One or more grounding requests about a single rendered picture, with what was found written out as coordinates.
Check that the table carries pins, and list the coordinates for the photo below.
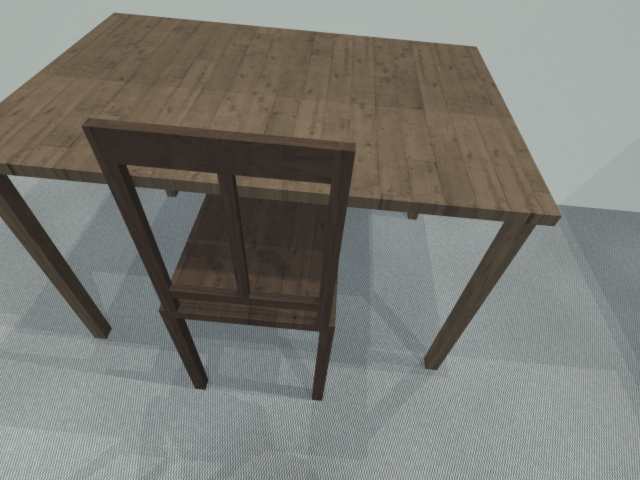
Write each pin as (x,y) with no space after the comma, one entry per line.
(433,134)

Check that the chair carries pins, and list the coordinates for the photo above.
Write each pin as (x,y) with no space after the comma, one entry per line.
(247,261)

